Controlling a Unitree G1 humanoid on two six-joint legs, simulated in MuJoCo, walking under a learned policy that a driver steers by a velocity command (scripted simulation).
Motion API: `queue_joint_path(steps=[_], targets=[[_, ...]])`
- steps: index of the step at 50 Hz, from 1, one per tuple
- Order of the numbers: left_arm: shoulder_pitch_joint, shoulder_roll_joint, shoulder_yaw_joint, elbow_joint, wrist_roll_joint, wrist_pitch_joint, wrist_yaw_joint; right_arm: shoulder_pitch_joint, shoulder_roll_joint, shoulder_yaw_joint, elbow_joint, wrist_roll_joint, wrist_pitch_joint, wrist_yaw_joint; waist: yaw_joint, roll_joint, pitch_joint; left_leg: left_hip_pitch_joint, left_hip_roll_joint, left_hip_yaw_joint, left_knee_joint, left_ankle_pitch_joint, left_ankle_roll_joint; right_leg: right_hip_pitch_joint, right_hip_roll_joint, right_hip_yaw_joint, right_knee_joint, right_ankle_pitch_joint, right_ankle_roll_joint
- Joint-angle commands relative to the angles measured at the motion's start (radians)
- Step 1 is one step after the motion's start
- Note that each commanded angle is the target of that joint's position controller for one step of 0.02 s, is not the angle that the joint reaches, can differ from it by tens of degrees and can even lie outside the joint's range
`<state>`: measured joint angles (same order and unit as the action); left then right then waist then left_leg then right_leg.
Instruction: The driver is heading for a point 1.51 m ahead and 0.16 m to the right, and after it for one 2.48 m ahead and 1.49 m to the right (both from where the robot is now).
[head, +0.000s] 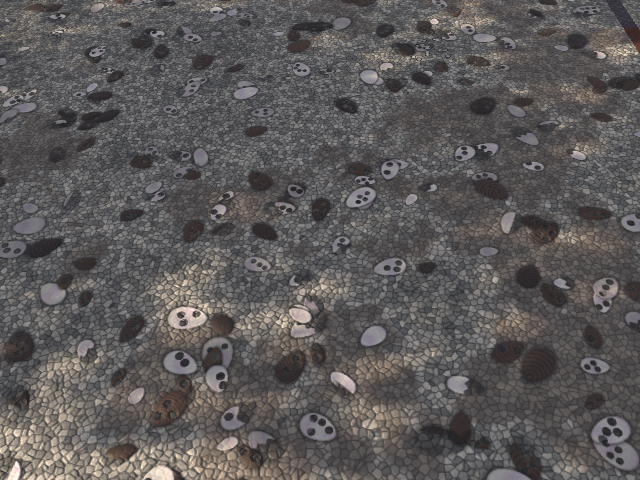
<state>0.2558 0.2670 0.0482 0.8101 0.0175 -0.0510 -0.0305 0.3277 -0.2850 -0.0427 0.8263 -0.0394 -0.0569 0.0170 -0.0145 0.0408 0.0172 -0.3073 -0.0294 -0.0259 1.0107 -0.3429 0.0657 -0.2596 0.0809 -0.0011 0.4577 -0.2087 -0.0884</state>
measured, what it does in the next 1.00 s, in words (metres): walks ahead: left foot, then right foot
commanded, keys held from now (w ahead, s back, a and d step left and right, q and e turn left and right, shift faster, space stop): w+e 0.44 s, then e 0.04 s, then no key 0.04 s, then q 0.48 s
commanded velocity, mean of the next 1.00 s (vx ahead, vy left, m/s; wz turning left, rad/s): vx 0.32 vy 0.00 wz -0.18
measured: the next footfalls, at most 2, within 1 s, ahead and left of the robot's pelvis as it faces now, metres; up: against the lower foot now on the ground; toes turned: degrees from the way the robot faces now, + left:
left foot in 0.38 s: +0.41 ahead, +0.06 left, +0.00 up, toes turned -15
right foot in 0.82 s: +0.48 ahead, -0.16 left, +0.00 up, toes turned -14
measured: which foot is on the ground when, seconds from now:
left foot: up 0.00-0.36, down 0.38-0.84, up 0.86-1.00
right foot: down 0.00-0.38, up 0.40-0.80, down 0.82-1.00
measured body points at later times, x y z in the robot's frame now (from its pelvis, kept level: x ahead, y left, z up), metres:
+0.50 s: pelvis +0.28 +0.01 -0.01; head +0.32 +0.01 +0.44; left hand +0.37 +0.28 -0.14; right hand +0.39 -0.29 -0.10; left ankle +0.37 +0.07 -0.74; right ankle +0.11 -0.06 -0.65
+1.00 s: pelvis +0.40 -0.05 +0.00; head +0.43 -0.07 +0.45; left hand +0.59 +0.17 -0.11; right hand +0.40 -0.32 -0.15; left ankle +0.38 +0.07 -0.67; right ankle +0.44 -0.15 -0.74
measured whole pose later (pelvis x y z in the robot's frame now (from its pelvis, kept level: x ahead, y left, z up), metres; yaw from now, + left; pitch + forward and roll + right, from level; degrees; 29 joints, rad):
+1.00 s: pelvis +0.40 -0.05 +0.00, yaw -9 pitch +0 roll +1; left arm 0.13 0.22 0.01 0.79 0.02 0.00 0.05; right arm 0.27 -0.27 -0.06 0.86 -0.02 0.04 -0.01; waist -0.04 0.04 0.07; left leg -0.43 -0.03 0.00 1.07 -0.49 0.00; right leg -0.29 -0.01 -0.09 0.45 -0.15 -0.05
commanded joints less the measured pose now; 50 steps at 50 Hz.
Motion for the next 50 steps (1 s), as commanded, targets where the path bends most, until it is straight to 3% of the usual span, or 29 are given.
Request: queue_joint_path(steps=[1, 4, 7, 11, 14, 16, 18, 19, 20, 21, 22, 23, 24, 26, 28, 30, 33, 35, 37, 40, 41, 42, 43, 44, 45, 46, 47, 50], targets=[[0.063, 0.119, 0.028, -0.021, -0.011, -0.017, 0.006, -0.039, -0.091, -0.013, -0.078, -0.016, -0.011, 0.012, 0.009, -0.114, 0.03, -0.315, 0.095, -0.028, 0.036, 0.092, -0.027, 0.204, -0.245, 0.389, -0.283, 0.01, -0.13], [0.119, 0.139, 0.036, 0.006, -0.024, -0.026, 0.015, -0.087, -0.079, -0.007, -0.096, -0.018, 0.008, 0.016, 0.01, -0.103, 0.015, -0.34, 0.09, 0.007, 0.0, 0.117, -0.079, 0.196, -0.22, 0.331, -0.282, 0.222, -0.155], [0.178, 0.138, 0.039, 0.028, -0.023, -0.021, 0.022, -0.227, -0.068, 0.001, -0.144, -0.012, 0.016, 0.015, 0.043, -0.096, 0.047, -0.4, 0.09, 0.029, -0.117, 0.195, -0.112, 0.189, -0.198, 0.315, -0.293, 0.285, -0.152], [0.241, 0.137, 0.041, 0.05, -0.019, -0.015, 0.029, -0.367, -0.045, 0.017, -0.189, -0.001, 0.011, 0.021, 0.087, -0.111, 0.043, -0.365, 0.055, 0.041, -0.294, 0.309, -0.115, 0.208, -0.171, 0.304, -0.242, 0.417, -0.123], [0.259, 0.149, 0.045, 0.054, -0.011, -0.011, 0.038, -0.431, -0.054, 0.021, -0.219, 0.01, 0.004, 0.018, 0.1, -0.117, 0.041, -0.311, 0.032, 0.032, -0.389, 0.326, -0.094, 0.242, -0.193, 0.345, -0.2, 0.493, -0.111], [0.22, 0.165, 0.049, 0.044, -0.008, -0.01, 0.047, -0.384, -0.077, 0.015, -0.211, 0.013, -0.001, 0.011, 0.062, -0.123, 0.03, -0.195, 0.02, 0.013, -0.457, 0.3, -0.068, 0.237, -0.206, 0.37, -0.159, 0.534, -0.083], [0.166, 0.185, 0.054, 0.029, -0.004, -0.013, 0.043, -0.198, -0.126, -0.005, -0.151, 0.016, -0.011, -0.008, -0.02, -0.113, -0.054, 0.065, -0.02, 0.022, -0.504, 0.222, -0.031, 0.204, -0.171, 0.354, 0.021, 0.712, -0.041], [0.151, 0.185, 0.054, 0.024, -0.013, -0.019, 0.033, -0.062, -0.156, -0.017, -0.12, 0.01, -0.023, -0.024, -0.091, -0.071, -0.135, 0.271, 0.03, -0.011, -0.549, 0.231, -0.003, 0.13, -0.115, 0.313, 0.215, 0.65, -0.02], [0.171, 0.107, 0.034, -0.006, -0.02, -0.027, 0.027, 0.093, -0.226, -0.034, -0.117, -0.017, -0.029, -0.044, -0.13, 0.044, -0.286, 0.492, 0.274, -0.254, -0.573, -0.016, 0.04, 0.005, -0.058, 0.244, 0.489, 0.319, -0.01], [0.301, 0.04, 0.022, -0.027, -0.046, -0.016, 0.029, 0.044, -0.288, -0.048, -0.126, -0.027, -0.016, -0.043, -0.035, 0.272, -0.351, 0.63, 0.494, -0.712, -0.698, -0.093, 0.146, -0.28, 0.081, 0.14, 0.728, -0.364, 0.011], [0.268, 0.13, 0.031, 0.004, -0.005, 0.0, 0.038, -0.017, -0.198, -0.041, -0.132, -0.005, -0.005, -0.036, -0.017, 0.118, -0.236, 0.504, 0.458, -0.728, -0.719, -0.181, 0.146, -0.357, -0.019, 0.13, 0.805, -0.284, 0.0], [0.19, 0.134, 0.037, 0.003, 0.002, 0.006, 0.03, -0.085, -0.114, -0.02, -0.144, 0.005, -0.007, -0.034, -0.009, 0.018, -0.101, 0.358, 0.415, -0.541, -0.727, -0.019, 0.132, -0.342, -0.048, 0.114, 0.792, -0.191, 0.009], [0.15, 0.116, 0.035, 0.0, 0.002, 0.011, 0.026, -0.11, -0.077, -0.009, -0.138, 0.004, -0.011, -0.03, 0.003, -0.023, -0.04, 0.27, 0.37, -0.386, -0.732, 0.243, 0.121, -0.316, -0.072, 0.1, 0.765, -0.157, 0.023], [0.142, 0.094, 0.035, -0.001, 0.018, 0.034, 0.014, -0.082, -0.061, -0.001, -0.106, 0.012, -0.027, -0.029, 0.027, 0.039, -0.024, 0.188, 0.306, -0.195, -0.721, 0.657, 0.11, -0.254, -0.084, 0.085, 0.727, -0.168, 0.046], [0.138, 0.059, 0.028, -0.005, 0.017, 0.042, 0.009, -0.035, -0.059, 0.003, -0.069, 0.022, -0.051, -0.017, 0.035, 0.059, -0.054, 0.185, 0.284, -0.122, -0.707, 0.926, 0.126, -0.229, -0.052, 0.096, 0.682, -0.157, 0.055], [0.124, 0.042, 0.02, -0.002, 0.017, 0.044, 0.007, -0.036, -0.067, 0.004, -0.043, 0.024, -0.057, -0.011, 0.051, 0.072, -0.068, 0.183, 0.267, -0.075, -0.717, 0.984, 0.139, -0.227, -0.032, 0.1, 0.604, -0.115, 0.065], [0.033, 0.023, -0.005, -0.018, 0.025, 0.045, 0.005, -0.067, -0.068, 0.01, -0.018, 0.033, -0.039, -0.007, 0.057, 0.085, -0.058, 0.138, 0.199, -0.005, -0.717, 0.996, 0.122, -0.163, -0.061, 0.005, 0.364, -0.007, 0.082], [-0.041, 0.018, -0.018, -0.028, 0.017, 0.043, 0.01, -0.019, -0.087, 0.004, 0.012, 0.033, -0.026, -0.006, 0.021, 0.094, -0.065, 0.137, 0.182, -0.013, -0.695, 0.98, 0.111, -0.105, -0.051, -0.021, 0.259, 0.062, 0.091], [-0.076, 0.039, -0.021, -0.035, 0.008, 0.039, 0.023, 0.012, -0.115, -0.008, 0.031, 0.033, -0.012, -0.006, 0.007, 0.091, -0.064, 0.157, 0.192, -0.056, -0.654, 0.936, 0.108, -0.083, -0.043, -0.018, 0.199, 0.072, 0.087], [-0.043, 0.066, -0.017, -0.026, 0.006, 0.021, 0.047, -0.003, -0.129, -0.019, 0.032, 0.043, 0.009, -0.015, 0.039, 0.065, -0.047, 0.13, 0.19, -0.138, -0.563, 0.721, 0.077, 0.029, -0.051, 0.001, 0.016, 0.132, 0.058], [-0.013, 0.1, -0.008, -0.017, 0.016, 0.01, 0.058, 0.005, -0.114, -0.018, 0.025, 0.047, 0.01, -0.017, 0.047, 0.018, -0.057, 0.078, 0.157, -0.144, -0.502, 0.575, 0.044, 0.127, -0.111, 0.05, -0.052, 0.25, 0.043], [0.036, 0.167, 0.004, -0.025, 0.028, 0.001, 0.07, 0.026, -0.061, -0.006, -0.007, 0.05, 0.01, -0.02, 0.042, -0.121, -0.135, -0.011, 0.092, -0.096, -0.344, 0.272, 0.008, 0.271, -0.327, 0.219, -0.037, 0.571, -0.001], [0.036, 0.227, 0.024, -0.03, 0.0, 0.022, 0.068, 0.133, 0.002, 0.004, 0.001, 0.057, 0.027, -0.03, 0.021, -0.298, -0.21, -0.126, -0.05, 0.024, -0.122, -0.28, -0.011, 0.348, -0.513, 0.365, -0.028, 0.81, -0.156], [0.045, 0.173, 0.019, -0.038, -0.019, 0.036, 0.067, 0.106, -0.085, -0.02, 0.018, 0.037, 0.052, -0.04, 0.053, -0.202, -0.201, -0.18, -0.043, 0.016, 0.049, -0.354, -0.02, 0.299, -0.511, 0.376, -0.07, 0.691, -0.214], [-0.001, 0.122, 0.004, -0.047, -0.017, 0.039, 0.071, 0.069, -0.094, -0.032, 0.016, 0.024, 0.067, -0.038, 0.03, -0.139, -0.121, -0.2, -0.014, -0.008, 0.113, -0.289, -0.029, 0.216, -0.458, 0.309, -0.111, 0.557, -0.197], [-0.07, 0.085, -0.007, -0.061, -0.009, 0.044, 0.077, 0.048, -0.082, -0.036, 0.014, 0.021, 0.079, -0.034, 0.001, -0.128, -0.073, -0.195, 0.012, -0.014, 0.119, -0.225, -0.044, 0.147, -0.409, 0.244, -0.146, 0.45, -0.163], [-0.105, 0.073, -0.011, -0.066, -0.003, 0.046, 0.083, 0.036, -0.076, -0.04, 0.01, 0.018, 0.091, -0.028, -0.015, -0.152, -0.042, -0.183, 0.025, -0.012, 0.113, -0.177, -0.06, 0.097, -0.377, 0.184, -0.17, 0.405, -0.141], [-0.107, 0.072, -0.006, -0.064, 0.007, 0.044, 0.087, 0.038, -0.05, -0.042, 0.004, 0.02, 0.116, -0.018, -0.023, -0.159, -0.054, -0.137, 0.017, 0.022, 0.103, -0.114, -0.093, 0.052, -0.34, 0.08, -0.172, 0.383, -0.138]])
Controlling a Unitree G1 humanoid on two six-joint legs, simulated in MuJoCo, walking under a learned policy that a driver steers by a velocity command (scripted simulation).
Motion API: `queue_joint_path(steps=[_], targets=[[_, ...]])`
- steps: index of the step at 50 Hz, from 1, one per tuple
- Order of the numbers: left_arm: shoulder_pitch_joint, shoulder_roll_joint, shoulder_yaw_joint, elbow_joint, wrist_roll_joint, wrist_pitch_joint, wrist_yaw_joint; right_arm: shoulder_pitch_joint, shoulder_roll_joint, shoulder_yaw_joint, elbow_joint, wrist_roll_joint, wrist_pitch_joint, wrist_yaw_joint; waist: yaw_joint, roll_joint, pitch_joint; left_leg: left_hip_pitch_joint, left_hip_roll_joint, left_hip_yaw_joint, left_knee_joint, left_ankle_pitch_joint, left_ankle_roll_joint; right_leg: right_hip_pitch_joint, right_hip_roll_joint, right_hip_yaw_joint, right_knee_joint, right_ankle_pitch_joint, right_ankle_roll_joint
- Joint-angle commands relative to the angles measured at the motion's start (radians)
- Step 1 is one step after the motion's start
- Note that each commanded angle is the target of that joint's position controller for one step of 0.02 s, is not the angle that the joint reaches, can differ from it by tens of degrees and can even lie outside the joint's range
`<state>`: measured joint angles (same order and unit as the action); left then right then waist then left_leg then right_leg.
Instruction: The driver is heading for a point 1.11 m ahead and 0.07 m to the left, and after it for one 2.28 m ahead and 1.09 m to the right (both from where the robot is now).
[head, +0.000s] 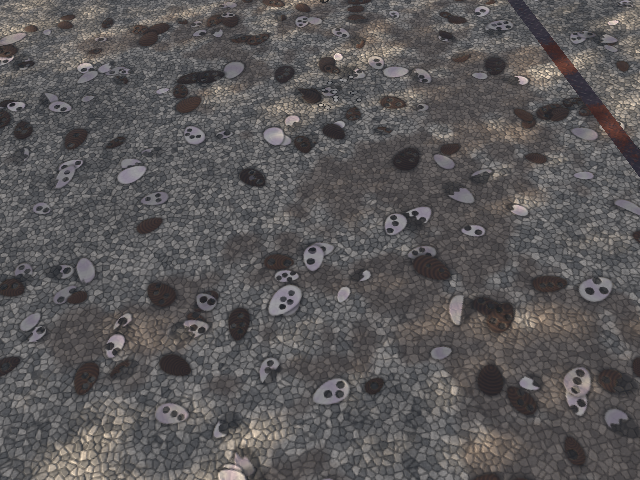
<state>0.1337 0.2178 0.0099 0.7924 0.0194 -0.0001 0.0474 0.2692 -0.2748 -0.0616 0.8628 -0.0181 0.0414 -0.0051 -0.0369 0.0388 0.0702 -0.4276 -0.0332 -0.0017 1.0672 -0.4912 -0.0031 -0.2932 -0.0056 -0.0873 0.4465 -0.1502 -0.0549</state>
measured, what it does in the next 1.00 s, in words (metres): walks ahead: left foot, then right foot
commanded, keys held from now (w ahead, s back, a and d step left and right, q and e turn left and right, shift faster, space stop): q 0.20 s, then w+q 0.14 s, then w+e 0.08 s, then e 0.58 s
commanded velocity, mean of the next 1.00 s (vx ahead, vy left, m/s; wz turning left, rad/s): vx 0.12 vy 0.00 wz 0.04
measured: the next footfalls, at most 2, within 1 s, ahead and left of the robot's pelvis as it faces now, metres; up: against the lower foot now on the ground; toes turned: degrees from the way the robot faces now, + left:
left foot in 0.24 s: +0.01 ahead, +0.12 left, +0.00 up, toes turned +11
right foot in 0.76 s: +0.22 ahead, -0.02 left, +0.00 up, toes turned +6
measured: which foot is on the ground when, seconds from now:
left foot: up 0.00-0.22, down 0.24-0.74, up 0.76-1.00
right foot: down 0.00-0.24, up 0.26-0.74, down 0.76-1.00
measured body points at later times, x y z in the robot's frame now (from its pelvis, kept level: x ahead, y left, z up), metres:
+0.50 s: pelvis +0.03 +0.05 +0.01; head +0.03 +0.07 +0.46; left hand +0.05 +0.34 -0.12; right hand +0.14 -0.21 -0.10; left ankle -0.03 +0.11 -0.74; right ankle +0.12 -0.08 -0.67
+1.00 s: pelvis +0.13 +0.03 +0.00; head +0.18 +0.01 +0.45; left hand +0.22 +0.31 -0.11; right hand +0.24 -0.24 -0.14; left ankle +0.14 +0.19 -0.67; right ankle +0.18 -0.03 -0.74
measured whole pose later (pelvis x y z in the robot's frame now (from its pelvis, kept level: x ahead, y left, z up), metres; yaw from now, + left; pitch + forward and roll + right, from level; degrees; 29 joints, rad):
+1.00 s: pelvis +0.13 +0.03 +0.00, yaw -1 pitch +1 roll +1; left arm 0.23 0.27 0.07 0.81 0.00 0.02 0.00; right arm 0.17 -0.27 -0.04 0.80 -0.03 0.04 -0.02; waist 0.01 0.03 0.08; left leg -0.52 0.02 -0.06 1.03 -0.37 -0.04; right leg -0.28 0.12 0.07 0.41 -0.13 -0.11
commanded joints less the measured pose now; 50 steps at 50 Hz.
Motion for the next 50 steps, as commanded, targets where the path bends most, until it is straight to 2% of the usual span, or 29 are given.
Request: queue_joint_path(steps=[1, 4, 7, 10, 11, 12, 13, 14, 15, 16, 17, 18, 20, 22, 25, 29, 33, 35, 36, 37, 38, 39, 40, 41, 42, 43, 44, 46, 50], targets=[[0.019, 0.126, 0.034, -0.043, 0.006, -0.008, 0.009, 0.083, -0.053, -0.021, -0.041, 0.0, 0.023, 0.008, 0.001, -0.16, -0.112, -0.016, 0.025, 0.002, 0.011, 0.043, -0.027, 0.089, -0.257, 0.15, -0.16, 0.298, -0.173], [0.022, 0.146, 0.044, -0.038, 0.011, -0.006, 0.001, 0.018, -0.039, -0.013, -0.078, 0.0, 0.038, 0.024, 0.021, -0.186, -0.113, 0.027, 0.043, 0.021, -0.14, 0.061, -0.018, 0.08, -0.267, 0.117, -0.159, 0.167, -0.167], [0.033, 0.182, 0.06, -0.034, 0.017, 0.002, -0.013, -0.023, -0.054, -0.012, -0.112, 0.006, 0.04, 0.036, 0.04, -0.201, -0.127, 0.094, 0.038, 0.056, -0.259, 0.051, 0.004, 0.074, -0.294, 0.106, -0.136, 0.113, -0.162], [0.024, 0.217, 0.075, -0.032, 0.008, 0.012, -0.019, 0.0, -0.058, -0.012, -0.125, 0.008, 0.028, 0.041, 0.015, -0.177, -0.137, 0.2, 0.022, 0.088, -0.439, 0.113, 0.038, 0.051, -0.305, 0.075, -0.059, 0.092, -0.116], [0.039, 0.217, 0.08, -0.03, 0.008, 0.018, -0.022, 0.046, -0.067, -0.015, -0.11, 0.007, 0.02, 0.04, -0.001, -0.136, -0.152, 0.299, 0.003, 0.085, -0.547, 0.152, 0.063, -0.017, -0.288, 0.04, -0.013, -0.081, -0.066], [0.064, 0.182, 0.077, -0.029, 0.014, 0.026, -0.029, 0.091, -0.115, -0.027, -0.095, -0.003, 0.012, 0.036, -0.015, 0.026, -0.113, 0.375, 0.078, -0.083, -0.72, 0.066, 0.099, -0.159, -0.22, -0.035, 0.143, -0.334, 0.009], [-0.004, 0.082, 0.046, -0.109, 0.009, 0.036, -0.031, 0.133, -0.261, -0.064, -0.117, -0.005, 0.008, 0.03, -0.042, 0.312, -0.064, 0.39, 0.375, -0.59, -0.899, -0.32, 0.222, -0.45, -0.026, -0.111, 0.423, -0.532, 0.087], [-0.123, 0.159, 0.062, -0.142, 0.031, 0.037, -0.029, 0.144, -0.268, -0.068, -0.115, -0.02, 0.009, 0.019, -0.082, 0.18, 0.03, 0.249, 0.397, -0.668, -0.977, -0.388, 0.292, -0.48, -0.016, 0.084, 0.516, -0.431, 0.076], [-0.105, 0.175, 0.07, -0.139, 0.013, 0.029, -0.038, 0.092, -0.217, -0.052, -0.114, -0.015, 0.01, 0.005, -0.027, 0.145, 0.07, 0.215, 0.353, -0.585, -0.988, -0.407, 0.272, -0.472, -0.042, 0.112, 0.535, -0.307, 0.07], [-0.046, 0.184, 0.074, -0.111, 0.004, 0.016, -0.05, 0.034, -0.182, -0.041, -0.125, -0.002, 0.006, -0.001, 0.02, 0.14, 0.086, 0.205, 0.292, -0.499, -0.994, -0.307, 0.234, -0.443, -0.05, 0.113, 0.517, -0.206, 0.074], [-0.006, 0.186, 0.078, -0.082, 0.015, 0.006, -0.058, -0.007, -0.172, -0.038, -0.137, 0.0, -0.004, -0.002, 0.037, 0.138, 0.058, 0.241, 0.239, -0.43, -0.978, -0.17, 0.212, -0.414, -0.046, 0.105, 0.52, -0.144, 0.078], [0.045, 0.179, 0.078, -0.044, 0.03, 0.001, -0.067, -0.014, -0.135, -0.027, -0.137, 0.0, -0.02, -0.001, 0.045, 0.108, 0.019, 0.288, 0.206, -0.357, -0.96, -0.04, 0.205, -0.394, -0.046, 0.089, 0.536, -0.093, 0.078], [0.072, 0.146, 0.072, -0.018, 0.029, -0.002, -0.083, 0.04, -0.104, -0.016, -0.112, 0.007, -0.052, 0.009, 0.039, 0.053, -0.036, 0.374, 0.198, -0.297, -0.953, 0.094, 0.198, -0.385, -0.05, 0.075, 0.525, -0.039, 0.075], [0.043, 0.131, 0.068, -0.015, 0.02, 0.001, -0.085, 0.089, -0.103, -0.015, -0.084, 0.006, -0.075, 0.011, 0.019, 0.047, -0.017, 0.427, 0.206, -0.257, -0.956, 0.204, 0.197, -0.414, -0.057, 0.067, 0.499, -0.017, 0.077], [0.027, 0.119, 0.062, -0.01, 0.014, 0.0, -0.079, 0.125, -0.099, -0.01, -0.058, -0.003, -0.086, 0.001, 0.003, 0.045, -0.001, 0.455, 0.224, -0.171, -0.92, 0.512, 0.2, -0.398, -0.05, 0.067, 0.444, -0.033, 0.081], [0.017, 0.099, 0.05, -0.008, 0.011, -0.002, -0.075, 0.132, -0.094, -0.003, -0.03, -0.011, -0.086, -0.015, -0.007, 0.056, -0.003, 0.444, 0.248, -0.063, -0.83, 0.847, 0.2, -0.3, -0.018, 0.076, 0.341, -0.066, 0.057], [0.013, 0.105, 0.048, -0.023, 0.007, -0.002, -0.073, 0.096, -0.111, -0.007, -0.023, -0.003, -0.074, -0.028, 0.0, 0.072, -0.01, 0.442, 0.255, -0.018, -0.716, 1.04, 0.186, -0.204, 0.011, 0.022, 0.238, -0.101, 0.016], [0.056, 0.114, 0.053, -0.021, 0.003, -0.006, -0.07, 0.078, -0.125, -0.013, -0.019, 0.002, -0.067, -0.034, 0.017, 0.072, -0.041, 0.452, 0.25, -0.012, -0.607, 1.133, 0.167, -0.125, 0.042, 0.002, 0.164, -0.136, -0.014], [0.122, 0.118, 0.059, -0.005, 0.005, -0.013, -0.065, 0.065, -0.13, -0.016, -0.017, 0.007, -0.065, -0.037, 0.05, 0.05, -0.079, 0.446, 0.23, 0.003, -0.496, 1.135, 0.146, -0.041, 0.062, 0.0, 0.086, -0.092, -0.033], [0.202, 0.136, 0.068, 0.01, 0.012, -0.025, -0.059, 0.051, -0.138, -0.019, -0.02, 0.013, -0.068, -0.039, 0.102, 0.007, -0.127, 0.384, 0.189, 0.037, -0.337, 1.011, 0.106, 0.09, 0.043, 0.054, -0.029, 0.075, -0.057], [0.289, 0.246, 0.094, 0.006, 0.019, -0.035, -0.05, 0.062, -0.103, -0.008, -0.061, 0.009, -0.074, -0.039, 0.118, -0.143, -0.221, 0.186, 0.106, 0.096, -0.045, 0.576, 0.053, 0.29, -0.193, 0.352, -0.046, 0.41, -0.132], [0.283, 0.331, 0.115, 0.006, -0.014, -0.026, -0.05, 0.098, -0.037, 0.005, -0.09, 0.008, -0.062, -0.032, 0.068, -0.287, -0.272, -0.061, -0.091, 0.051, 0.164, -0.154, 0.026, 0.387, -0.387, 0.683, -0.065, 0.752, -0.322], [0.278, 0.277, 0.11, 0.012, -0.049, -0.018, -0.056, 0.091, -0.065, 0.003, -0.066, -0.021, -0.042, -0.03, 0.07, -0.145, -0.254, -0.067, -0.004, -0.054, 0.229, -0.142, 0.025, 0.323, -0.369, 0.611, -0.075, 0.573, -0.336], [0.199, 0.218, 0.095, -0.007, -0.039, -0.011, -0.053, 0.035, -0.075, -0.001, -0.071, -0.013, -0.039, -0.025, 0.062, -0.107, -0.131, -0.106, 0.017, -0.052, 0.223, -0.066, 0.02, 0.211, -0.309, 0.529, -0.107, 0.442, -0.309], [0.131, 0.173, 0.082, -0.022, -0.025, 0.0, -0.049, -0.004, -0.079, -0.003, -0.076, -0.009, -0.041, -0.024, 0.043, -0.06, -0.065, -0.116, 0.046, -0.055, 0.154, 0.008, 0.013, 0.133, -0.243, 0.46, -0.145, 0.342, -0.258], [0.101, 0.157, 0.077, -0.031, -0.024, 0.006, -0.043, -0.019, -0.087, -0.006, -0.083, -0.014, -0.036, -0.023, 0.031, -0.077, -0.047, -0.106, 0.06, -0.051, 0.095, 0.059, 0.001, 0.101, -0.193, 0.42, -0.161, 0.31, -0.221], [0.095, 0.154, 0.077, -0.033, -0.019, 0.008, -0.041, 0.001, -0.081, -0.004, -0.077, -0.02, -0.028, -0.019, 0.023, -0.104, -0.071, -0.076, 0.053, -0.04, 0.077, 0.096, -0.012, 0.091, -0.159, 0.386, -0.16, 0.35, -0.206], [0.112, 0.179, 0.085, -0.032, -0.016, 0.004, -0.045, 0.023, -0.068, -0.002, -0.074, -0.015, -0.016, -0.015, 0.018, -0.097, -0.122, -0.056, 0.039, -0.036, 0.047, 0.123, -0.031, 0.102, -0.141, 0.369, -0.144, 0.397, -0.196], [0.129, 0.208, 0.096, -0.037, -0.012, 0.012, -0.042, -0.047, -0.074, -0.004, -0.102, -0.012, 0.0, -0.021, 0.045, -0.123, -0.119, -0.109, 0.043, -0.048, -0.062, 0.142, -0.055, 0.113, -0.123, 0.424, -0.161, 0.188, -0.179]])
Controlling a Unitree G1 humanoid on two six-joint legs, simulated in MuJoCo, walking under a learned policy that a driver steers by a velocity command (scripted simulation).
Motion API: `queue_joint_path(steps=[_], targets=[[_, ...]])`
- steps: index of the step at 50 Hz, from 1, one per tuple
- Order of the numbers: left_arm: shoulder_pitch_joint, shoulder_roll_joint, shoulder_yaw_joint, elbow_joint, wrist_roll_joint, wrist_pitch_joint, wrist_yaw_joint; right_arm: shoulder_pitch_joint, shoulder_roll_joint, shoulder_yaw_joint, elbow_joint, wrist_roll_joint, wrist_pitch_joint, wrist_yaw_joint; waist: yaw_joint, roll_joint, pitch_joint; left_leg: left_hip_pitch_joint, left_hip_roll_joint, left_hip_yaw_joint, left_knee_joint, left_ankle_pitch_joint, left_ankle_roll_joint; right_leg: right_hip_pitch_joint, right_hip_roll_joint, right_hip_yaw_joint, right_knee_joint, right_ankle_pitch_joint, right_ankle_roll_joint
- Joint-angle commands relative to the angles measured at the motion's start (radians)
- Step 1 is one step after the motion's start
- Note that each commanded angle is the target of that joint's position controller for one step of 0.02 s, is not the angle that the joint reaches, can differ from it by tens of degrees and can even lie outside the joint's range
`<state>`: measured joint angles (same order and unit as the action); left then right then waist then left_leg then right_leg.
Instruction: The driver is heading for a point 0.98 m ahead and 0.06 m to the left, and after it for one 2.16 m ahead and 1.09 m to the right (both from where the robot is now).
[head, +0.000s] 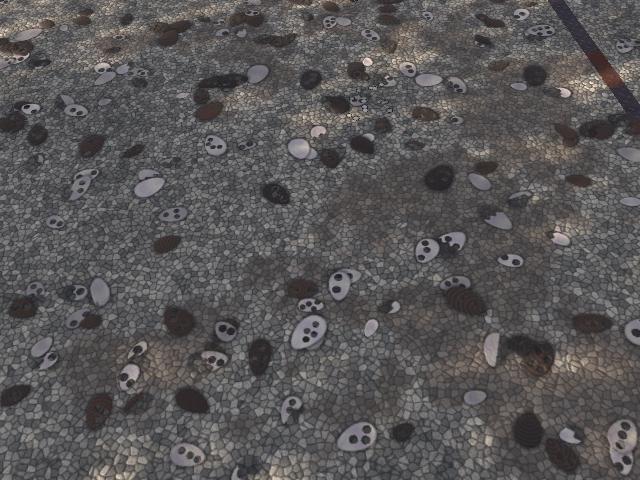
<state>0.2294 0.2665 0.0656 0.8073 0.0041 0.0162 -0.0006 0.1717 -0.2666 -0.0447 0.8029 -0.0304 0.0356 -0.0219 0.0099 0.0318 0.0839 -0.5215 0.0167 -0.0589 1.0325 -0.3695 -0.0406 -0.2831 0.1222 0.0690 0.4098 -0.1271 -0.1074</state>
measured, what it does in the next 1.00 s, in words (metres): walks ahead: left foot, then right foot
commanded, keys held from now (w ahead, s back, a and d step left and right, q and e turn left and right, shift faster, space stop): e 0.22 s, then q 0.12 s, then w+q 0.66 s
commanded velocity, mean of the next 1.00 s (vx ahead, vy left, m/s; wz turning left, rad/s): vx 0.23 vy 0.00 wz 0.08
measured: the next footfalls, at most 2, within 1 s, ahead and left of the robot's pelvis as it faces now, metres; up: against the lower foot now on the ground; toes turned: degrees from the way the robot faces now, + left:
left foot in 0.32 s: +0.10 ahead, +0.13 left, +0.00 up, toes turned -15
right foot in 0.76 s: +0.18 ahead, -0.08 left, +0.00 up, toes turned +4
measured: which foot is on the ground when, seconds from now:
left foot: up 0.00-0.30, down 0.32-0.76, up 0.78-1.00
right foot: down 0.00-0.32, up 0.34-0.74, down 0.76-1.00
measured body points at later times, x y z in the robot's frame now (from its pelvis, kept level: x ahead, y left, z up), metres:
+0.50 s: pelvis +0.06 +0.05 +0.01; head +0.07 +0.08 +0.46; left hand +0.20 +0.30 -0.12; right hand +0.09 -0.22 -0.11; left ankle +0.06 +0.14 -0.74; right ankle +0.01 -0.07 -0.69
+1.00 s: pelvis +0.21 +0.01 +0.00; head +0.23 -0.01 +0.45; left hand +0.21 +0.29 -0.11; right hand +0.37 -0.25 -0.12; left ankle +0.24 +0.15 -0.66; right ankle +0.14 -0.09 -0.74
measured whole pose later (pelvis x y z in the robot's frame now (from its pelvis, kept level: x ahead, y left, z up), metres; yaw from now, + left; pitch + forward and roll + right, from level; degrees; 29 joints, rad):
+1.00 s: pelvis +0.21 +0.01 +0.00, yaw +8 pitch +2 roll +0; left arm 0.35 0.25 0.03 0.85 0.02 -0.09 0.01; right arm 0.21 -0.31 -0.08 0.81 -0.04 0.00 0.06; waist 0.03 0.06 0.00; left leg -0.64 0.01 -0.04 1.07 -0.21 0.03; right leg -0.02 0.04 -0.08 0.24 -0.26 -0.05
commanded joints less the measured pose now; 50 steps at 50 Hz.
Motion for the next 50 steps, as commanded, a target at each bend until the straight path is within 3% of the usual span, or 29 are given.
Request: queue_joint_path(steps=[1, 5, 11, 13, 15, 16, 17, 18, 19, 20, 22, 25, 32, 34, 36, 37, 38, 39, 40, 41, 42, 43, 45, 47, 50], targets=[[0.039, 0.162, 0.042, -0.054, 0.005, 0.0, 0.007, 0.029, -0.086, -0.022, -0.05, 0.001, 0.008, -0.006, 0.006, -0.124, -0.128, -0.026, -0.007, 0.004, -0.051, 0.024, -0.02, 0.105, -0.247, 0.29, -0.13, 0.102, -0.122], [0.057, 0.174, 0.05, -0.061, 0.011, 0.01, 0.01, -0.028, -0.091, -0.021, -0.074, 0.007, 0.005, -0.01, 0.028, -0.131, -0.115, -0.041, -0.016, -0.016, -0.134, 0.019, -0.021, 0.12, -0.246, 0.374, -0.125, -0.002, -0.117], [0.038, 0.187, 0.058, -0.073, 0.019, 0.017, 0.003, -0.038, -0.101, -0.013, -0.098, 0.026, -0.017, -0.019, 0.023, -0.149, -0.133, 0.076, -0.066, -0.029, -0.284, -0.036, 0.012, 0.126, -0.236, 0.464, -0.063, 0.172, -0.11], [0.006, 0.169, 0.05, -0.075, 0.018, 0.019, 0.003, 0.028, -0.101, -0.01, -0.081, 0.032, -0.024, -0.023, 0.0, -0.158, -0.156, 0.178, -0.065, -0.007, -0.392, -0.025, 0.034, 0.123, -0.236, 0.444, -0.033, 0.257, -0.09], [-0.015, 0.133, 0.032, -0.067, 0.006, 0.024, 0.011, 0.09, -0.078, -0.001, -0.061, 0.024, -0.035, -0.027, -0.04, -0.132, -0.155, 0.364, -0.047, 0.006, -0.671, 0.159, 0.06, 0.05, -0.19, 0.401, 0.014, 0.193, -0.026], [0.025, 0.08, 0.012, -0.06, 0.005, 0.021, 0.015, 0.047, -0.105, 0.0, -0.072, 0.007, -0.041, -0.032, -0.004, -0.024, -0.148, 0.425, 0.069, -0.138, -0.788, 0.171, 0.085, -0.007, -0.132, 0.337, 0.076, 0.002, 0.031], [0.106, 0.022, -0.009, -0.051, 0.0, 0.016, 0.016, -0.036, -0.141, 0.009, -0.111, -0.004, -0.044, -0.031, 0.053, 0.153, -0.158, 0.464, 0.293, -0.397, -0.849, 0.302, 0.148, -0.085, -0.016, 0.189, 0.181, -0.285, 0.081], [0.084, 0.101, 0.01, -0.025, 0.011, 0.024, 0.024, -0.003, -0.13, 0.015, -0.08, -0.012, -0.042, -0.017, 0.019, 0.138, -0.151, 0.323, 0.315, -0.438, -0.834, 0.242, 0.244, -0.011, -0.004, 0.121, 0.222, -0.396, 0.083], [0.059, 0.119, 0.01, -0.027, 0.024, 0.024, 0.02, 0.004, -0.114, 0.015, -0.061, -0.004, -0.043, -0.002, 0.026, 0.118, -0.103, 0.328, 0.255, -0.424, -0.855, 0.045, 0.246, -0.031, -0.045, 0.083, 0.246, -0.34, 0.084], [0.006, 0.132, 0.014, -0.031, 0.036, 0.016, 0.013, 0.035, -0.139, 0.002, -0.038, 0.007, -0.038, 0.008, -0.003, 0.133, -0.047, 0.347, 0.203, -0.409, -0.877, -0.114, 0.232, -0.106, -0.038, 0.034, 0.294, -0.301, 0.091], [-0.03, 0.146, 0.016, -0.034, 0.05, 0.004, -0.006, 0.094, -0.168, -0.014, -0.014, 0.015, -0.033, 0.011, -0.018, 0.143, -0.011, 0.423, 0.164, -0.412, -0.891, -0.147, 0.229, -0.223, -0.057, -0.012, 0.395, -0.282, 0.118], [-0.089, 0.11, 0.002, -0.04, 0.038, -0.021, -0.018, 0.156, -0.161, -0.026, 0.019, 0.02, -0.05, 0.016, -0.037, 0.1, -0.021, 0.49, 0.136, -0.401, -0.881, -0.071, 0.247, -0.283, -0.075, -0.035, 0.405, -0.247, 0.138], [-0.216, 0.086, -0.016, -0.093, 0.02, -0.057, -0.015, 0.24, -0.171, -0.062, 0.055, 0.011, -0.065, 0.022, -0.074, 0.114, -0.059, 0.471, 0.118, -0.447, -0.827, -0.01, 0.287, -0.231, -0.074, -0.043, 0.241, -0.271, 0.128], [-0.204, 0.087, -0.019, -0.1, 0.012, -0.065, -0.009, 0.221, -0.177, -0.071, 0.046, 0.008, -0.064, 0.028, -0.059, 0.113, -0.066, 0.396, 0.11, -0.464, -0.805, 0.004, 0.276, -0.135, -0.063, -0.041, 0.163, -0.246, 0.114], [-0.092, 0.076, -0.022, -0.07, 0.004, -0.075, 0.004, 0.145, -0.178, -0.077, 0.022, 0.012, -0.06, 0.029, 0.019, 0.086, -0.071, 0.231, 0.058, -0.438, -0.747, 0.017, 0.226, 0.119, -0.054, -0.049, -0.015, -0.117, 0.097], [-0.022, 0.101, -0.013, -0.049, 0.008, -0.083, 0.018, 0.13, -0.157, -0.074, 0.014, 0.016, -0.063, 0.027, 0.055, 0.04, -0.086, 0.093, 0.011, -0.399, -0.673, -0.017, 0.187, 0.309, -0.081, -0.031, -0.057, -0.067, 0.093], [0.082, 0.179, 0.005, -0.034, 0.021, -0.09, 0.037, 0.124, -0.104, -0.06, -0.004, 0.026, -0.075, 0.027, 0.102, -0.079, -0.137, -0.07, -0.054, -0.305, -0.501, -0.132, 0.141, 0.502, -0.24, 0.119, -0.1, -0.212, 0.071], [0.159, 0.303, 0.03, -0.038, 0.036, -0.084, 0.047, 0.108, -0.026, -0.036, -0.053, 0.041, -0.084, 0.031, 0.124, -0.296, -0.207, -0.204, -0.174, -0.109, -0.214, -0.236, 0.107, 0.56, -0.507, 0.513, -0.252, -0.6, -0.004], [0.12, 0.293, 0.037, -0.025, 0.041, -0.075, 0.046, 0.129, -0.104, -0.046, -0.04, 0.012, -0.075, 0.025, 0.069, -0.194, -0.111, -0.239, -0.085, -0.071, -0.063, -0.177, 0.111, 0.413, -0.562, 0.604, -0.269, -0.69, -0.058], [0.065, 0.203, 0.016, -0.043, 0.032, -0.078, 0.036, 0.131, -0.119, -0.05, -0.021, 0.0, -0.072, 0.035, 0.035, -0.109, -0.022, -0.236, -0.038, -0.078, -0.01, -0.091, 0.116, 0.328, -0.506, 0.515, -0.267, -0.631, -0.06], [0.027, 0.139, 0.0, -0.051, 0.026, -0.086, 0.028, 0.142, -0.103, -0.048, -0.003, -0.002, -0.071, 0.048, 0.012, -0.092, 0.018, -0.216, -0.015, -0.069, -0.006, -0.015, 0.106, 0.279, -0.443, 0.385, -0.279, -0.482, -0.038], [0.019, 0.113, -0.009, -0.053, 0.026, -0.094, 0.027, 0.139, -0.096, -0.048, 0.002, -0.004, -0.067, 0.059, 0.004, -0.116, 0.018, -0.201, 0.0, -0.05, 0.002, 0.038, 0.094, 0.27, -0.397, 0.279, -0.287, -0.343, -0.021], [0.064, 0.103, -0.012, -0.031, 0.024, -0.108, 0.023, 0.103, -0.091, -0.045, -0.009, -0.011, -0.056, 0.075, 0.011, -0.139, -0.005, -0.217, 0.008, -0.016, 0.06, 0.111, 0.081, 0.291, -0.346, 0.134, -0.27, -0.074, -0.01], [0.114, 0.1, -0.011, -0.009, 0.018, -0.118, 0.014, 0.051, -0.078, -0.04, -0.036, -0.007, -0.05, 0.084, 0.014, -0.135, -0.027, -0.256, 0.01, -0.001, 0.088, 0.151, 0.074, 0.321, -0.342, 0.052, -0.244, 0.158, -0.009], [0.149, 0.079, -0.017, 0.014, 0.017, -0.121, 0.008, -0.059, -0.06, -0.027, -0.084, -0.007, -0.045, 0.097, 0.022, -0.135, -0.007, -0.285, 0.013, 0.038, 0.019, 0.213, 0.061, 0.308, -0.331, -0.05, -0.244, 0.337, -0.013]])
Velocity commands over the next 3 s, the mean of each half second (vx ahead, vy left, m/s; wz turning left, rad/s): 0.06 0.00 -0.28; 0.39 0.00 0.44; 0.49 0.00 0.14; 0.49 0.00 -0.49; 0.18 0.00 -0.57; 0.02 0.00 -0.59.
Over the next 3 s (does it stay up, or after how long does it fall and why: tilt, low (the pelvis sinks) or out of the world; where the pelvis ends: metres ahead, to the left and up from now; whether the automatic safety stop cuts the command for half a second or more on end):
stays up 0.91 0.08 0.00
